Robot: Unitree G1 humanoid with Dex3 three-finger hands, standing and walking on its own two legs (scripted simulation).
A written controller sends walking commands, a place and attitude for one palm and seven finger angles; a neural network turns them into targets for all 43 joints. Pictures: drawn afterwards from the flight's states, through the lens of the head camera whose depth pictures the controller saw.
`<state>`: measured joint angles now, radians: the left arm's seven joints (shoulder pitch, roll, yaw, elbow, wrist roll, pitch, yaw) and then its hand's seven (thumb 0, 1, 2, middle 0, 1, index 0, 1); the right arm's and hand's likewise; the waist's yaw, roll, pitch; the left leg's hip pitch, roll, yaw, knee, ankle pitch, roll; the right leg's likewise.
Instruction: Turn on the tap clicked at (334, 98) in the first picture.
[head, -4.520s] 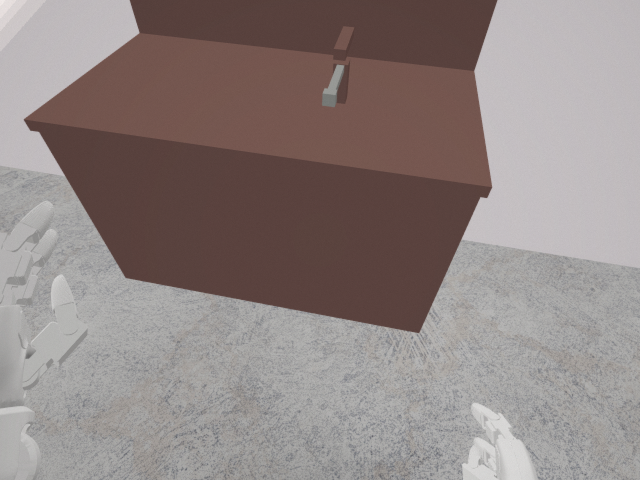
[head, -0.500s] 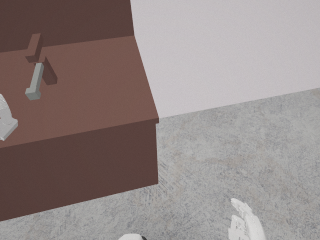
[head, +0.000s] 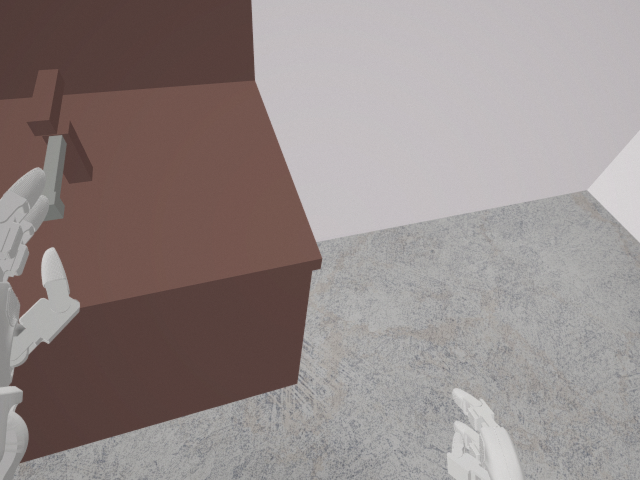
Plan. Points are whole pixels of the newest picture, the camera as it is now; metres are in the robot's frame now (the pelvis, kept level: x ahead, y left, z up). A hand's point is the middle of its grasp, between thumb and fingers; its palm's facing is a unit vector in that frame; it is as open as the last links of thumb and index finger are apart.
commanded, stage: come to a stop and stand still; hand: left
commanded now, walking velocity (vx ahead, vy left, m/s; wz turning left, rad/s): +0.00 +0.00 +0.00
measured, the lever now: (48, 206) +0.41 +0.41 +0.06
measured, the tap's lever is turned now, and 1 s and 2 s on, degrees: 0 0 0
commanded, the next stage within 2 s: look again from close up in 0.32 s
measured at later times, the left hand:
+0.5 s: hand (68, 298) +0.23 +0.26 +0.15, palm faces +0.40 -0.84 -0.36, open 7.4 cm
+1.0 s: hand (68, 315) +0.22 +0.25 +0.15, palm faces +0.40 -0.84 -0.36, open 7.4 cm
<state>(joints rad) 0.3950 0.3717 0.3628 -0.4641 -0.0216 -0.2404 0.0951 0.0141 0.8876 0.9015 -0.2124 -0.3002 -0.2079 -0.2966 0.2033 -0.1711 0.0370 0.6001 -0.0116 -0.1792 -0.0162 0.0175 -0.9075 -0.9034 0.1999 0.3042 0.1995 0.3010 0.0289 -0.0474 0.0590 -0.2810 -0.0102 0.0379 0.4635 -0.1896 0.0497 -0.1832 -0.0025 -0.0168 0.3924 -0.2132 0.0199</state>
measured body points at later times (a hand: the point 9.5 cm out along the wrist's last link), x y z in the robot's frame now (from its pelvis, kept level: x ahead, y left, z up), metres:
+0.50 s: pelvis +0.01 +0.00 +0.00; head +0.04 +0.02 +0.45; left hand +0.20 +0.30 +0.17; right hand +0.20 -0.21 -0.07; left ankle +0.04 +0.08 -0.74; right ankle +0.00 -0.14 -0.74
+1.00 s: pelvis +0.01 +0.00 +0.00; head +0.01 +0.01 +0.45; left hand +0.19 +0.30 +0.17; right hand +0.19 -0.23 -0.08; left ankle +0.04 +0.08 -0.74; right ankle +0.00 -0.14 -0.74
